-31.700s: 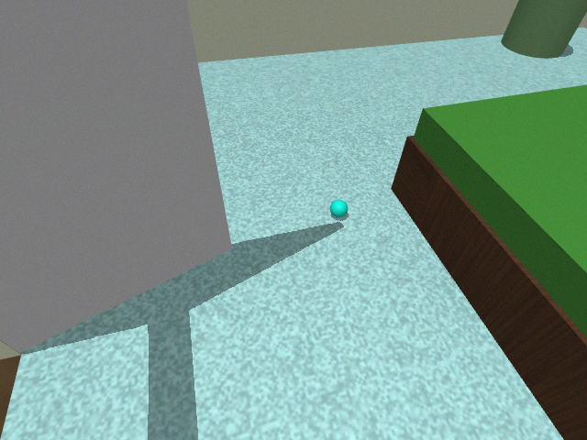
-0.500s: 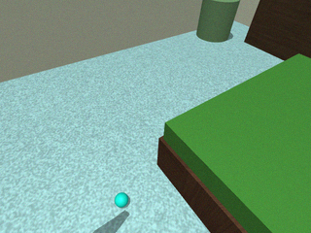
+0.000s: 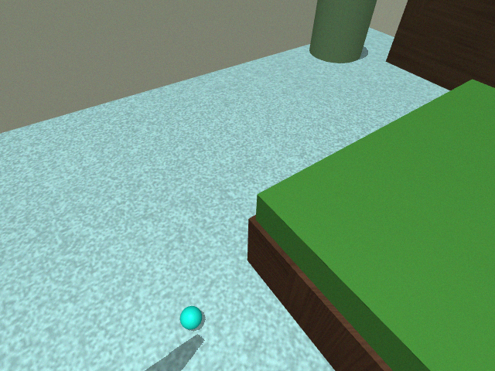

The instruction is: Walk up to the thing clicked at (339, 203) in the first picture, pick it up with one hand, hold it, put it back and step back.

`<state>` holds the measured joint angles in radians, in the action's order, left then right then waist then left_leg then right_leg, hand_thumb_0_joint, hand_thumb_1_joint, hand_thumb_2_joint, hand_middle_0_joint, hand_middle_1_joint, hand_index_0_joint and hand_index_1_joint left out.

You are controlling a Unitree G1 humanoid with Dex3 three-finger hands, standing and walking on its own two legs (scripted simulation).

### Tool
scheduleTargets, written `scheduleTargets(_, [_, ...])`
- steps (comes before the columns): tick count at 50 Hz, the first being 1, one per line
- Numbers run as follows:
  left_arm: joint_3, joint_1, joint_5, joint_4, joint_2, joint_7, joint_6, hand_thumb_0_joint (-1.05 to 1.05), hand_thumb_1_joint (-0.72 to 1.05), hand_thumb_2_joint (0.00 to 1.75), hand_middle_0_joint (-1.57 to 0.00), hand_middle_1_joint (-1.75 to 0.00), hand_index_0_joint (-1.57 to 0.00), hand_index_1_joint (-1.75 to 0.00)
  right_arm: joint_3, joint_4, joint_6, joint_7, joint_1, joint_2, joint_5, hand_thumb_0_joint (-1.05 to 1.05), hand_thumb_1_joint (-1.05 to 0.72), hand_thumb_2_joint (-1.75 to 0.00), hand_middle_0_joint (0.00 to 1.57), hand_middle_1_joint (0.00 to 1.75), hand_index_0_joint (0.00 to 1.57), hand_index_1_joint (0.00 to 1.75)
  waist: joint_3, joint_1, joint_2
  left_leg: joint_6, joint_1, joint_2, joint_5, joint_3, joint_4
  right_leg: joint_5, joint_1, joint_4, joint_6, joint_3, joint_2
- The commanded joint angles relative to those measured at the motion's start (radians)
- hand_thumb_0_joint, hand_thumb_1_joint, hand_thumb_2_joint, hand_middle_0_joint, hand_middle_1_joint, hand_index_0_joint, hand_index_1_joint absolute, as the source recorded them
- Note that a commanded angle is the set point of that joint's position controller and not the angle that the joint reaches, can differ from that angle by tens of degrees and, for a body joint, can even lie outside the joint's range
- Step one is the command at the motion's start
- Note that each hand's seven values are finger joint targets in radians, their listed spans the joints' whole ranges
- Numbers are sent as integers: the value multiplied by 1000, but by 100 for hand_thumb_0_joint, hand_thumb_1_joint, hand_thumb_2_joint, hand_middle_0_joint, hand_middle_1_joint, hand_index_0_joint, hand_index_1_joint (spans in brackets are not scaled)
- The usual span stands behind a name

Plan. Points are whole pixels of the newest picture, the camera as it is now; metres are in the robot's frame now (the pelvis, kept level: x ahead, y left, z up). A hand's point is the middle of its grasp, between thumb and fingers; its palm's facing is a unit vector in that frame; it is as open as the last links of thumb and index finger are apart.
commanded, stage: stand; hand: left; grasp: from above
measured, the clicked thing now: (191, 317) +0.47 +0.22 -0.74
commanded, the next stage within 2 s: step back in 1.32 s
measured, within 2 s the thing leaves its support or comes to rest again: neither
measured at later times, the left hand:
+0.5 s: hand out of the picture +0.08 +0.24 -0.16, palm faces +0.02 -0.94 -0.34, open 7.4 cm
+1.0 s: hand out of the picture +0.08 +0.24 -0.16, palm faces +0.00 -0.94 -0.34, open 7.4 cm
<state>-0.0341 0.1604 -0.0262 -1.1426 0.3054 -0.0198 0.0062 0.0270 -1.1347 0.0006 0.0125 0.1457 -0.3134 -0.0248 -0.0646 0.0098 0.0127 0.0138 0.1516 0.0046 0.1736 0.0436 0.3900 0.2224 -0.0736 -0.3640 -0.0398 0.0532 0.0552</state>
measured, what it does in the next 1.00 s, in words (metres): stands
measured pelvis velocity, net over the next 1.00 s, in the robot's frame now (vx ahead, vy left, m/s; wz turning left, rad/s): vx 0.01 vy -0.01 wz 0.00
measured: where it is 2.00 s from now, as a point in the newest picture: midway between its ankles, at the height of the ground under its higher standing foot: outside the picture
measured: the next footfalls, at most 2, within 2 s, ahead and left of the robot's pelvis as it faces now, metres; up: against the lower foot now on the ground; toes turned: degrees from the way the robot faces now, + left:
right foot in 1.94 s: -0.08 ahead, -0.10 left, +0.00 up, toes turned +0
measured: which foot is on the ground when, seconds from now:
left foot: down 0.00-1.00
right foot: down 0.00-1.00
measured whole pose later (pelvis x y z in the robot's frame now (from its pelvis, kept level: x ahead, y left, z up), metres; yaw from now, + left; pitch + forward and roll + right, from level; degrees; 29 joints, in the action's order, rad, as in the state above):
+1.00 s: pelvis +0.01 -0.01 +0.00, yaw +0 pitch -2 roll +0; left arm -0.02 0.12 -0.02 -1.14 0.33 -0.01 0.00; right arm 0.01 -1.15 -0.01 0.01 0.11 -0.33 -0.02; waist -0.05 0.01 0.01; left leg 0.03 0.13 0.02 0.16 0.05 0.34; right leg 0.22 -0.06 -0.33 -0.02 0.06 0.04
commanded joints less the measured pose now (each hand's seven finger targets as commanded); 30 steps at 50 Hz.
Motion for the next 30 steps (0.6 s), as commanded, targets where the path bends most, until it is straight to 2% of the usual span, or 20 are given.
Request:
scheduleTargets(1, [-39,-33,3,58,198,-11,-25,0,90,90,-20,-30,-20,-30,28,58,-24,13,-41,-185,5,0,-90,-90,20,30,20,30,49,-3,-9,-34,-23,97,-107,75,-72,-82,-28,77,42,-75,76])
scheduleTargets(4, [-38,-47,5,58,202,-10,-25,0,90,90,-20,-30,-20,-30,24,50,-23,13,-36,-187,5,0,-90,-90,20,30,20,30,53,-8,-16,-30,-15,98,-119,70,-75,-85,-17,84,40,-73,73])
scheduleTargets(6, [-37,-50,5,61,198,-10,-27,0,90,90,-20,-30,-20,-30,25,51,-24,13,-49,-194,6,0,-90,-90,20,30,20,30,61,-1,-7,-31,-16,103,-168,69,-69,-124,-1,80,39,-73,77])
scheduleTargets(7, [-37,-49,7,59,200,-9,-27,0,90,90,-20,-30,-20,-30,23,48,-24,13,-41,-192,7,0,-90,-90,20,30,20,30,60,-6,-14,-29,-15,102,-165,67,-73,-125,2,81,39,-74,76])
scheduleTargets(8, [-36,-47,6,57,198,-8,-25,0,90,90,-20,-30,-20,-30,23,47,-24,13,-45,-199,8,0,-90,-90,20,30,20,30,47,-6,-4,-26,-12,98,-111,65,-82,-88,-16,87,38,-72,72])
scheduleTargets(12, [-35,-60,3,59,204,-7,-27,0,90,90,-20,-30,-20,-30,23,44,-22,11,-52,-195,8,0,-90,-90,20,30,20,30,40,-6,-28,-25,-1,101,-94,70,-88,-57,-20,100,39,-72,74])
scheduleTargets(16, [-39,-65,8,60,212,-8,-30,0,90,90,-20,-30,-20,-30,22,44,-26,11,-56,-198,9,0,-90,-90,20,30,20,30,83,-6,-17,-31,-31,109,-199,65,-71,-156,12,84,40,-72,82])
scheduleTargets(18, [-38,-71,9,60,212,-8,-30,0,90,90,-20,-30,-20,-30,21,44,-25,10,-64,-197,7,0,-90,-90,20,30,20,30,65,-5,-28,-28,-9,105,-168,65,-81,-125,9,94,39,-67,79])
scheduleTargets(19, [-35,-67,8,62,205,-7,-32,0,90,90,-20,-30,-20,-30,22,46,-26,9,-68,-202,7,0,-90,-90,20,30,20,30,74,-2,-24,-31,-26,107,-200,64,-70,-165,13,90,37,-67,81])
scheduleTargets(21, [-37,-77,8,63,209,-7,-31,0,90,90,-20,-30,-20,-30,21,44,-25,10,-65,-199,7,0,-90,-90,20,30,20,30,82,-5,-18,-29,-21,109,-210,64,-73,-160,20,88,38,-60,80])
scheduleTargets(23, [-35,-65,10,62,211,-7,-33,0,90,90,-20,-30,-20,-30,21,45,-26,9,-68,-201,10,0,-90,-90,20,30,20,30,93,-5,-24,-29,-53,110,-249,57,-59,-223,14,86,37,-64,83])
scheduleTargets(27, [-34,-81,9,63,215,-4,-29,0,90,90,-20,-30,-20,-30,20,39,-22,9,-71,-207,10,0,-90,-90,20,30,20,30,58,-8,-7,-24,-12,109,-141,66,-87,-89,1,107,42,-67,79])
scheduleTargets(30, [-34,-74,8,63,215,-3,-31,0,90,90,-20,-30,-20,-30,20,40,-26,9,-77,-211,10,0,-90,-90,20,30,20,30,77,-4,1,-27,-27,113,-180,67,-86,-124,5,95,44,-64,79])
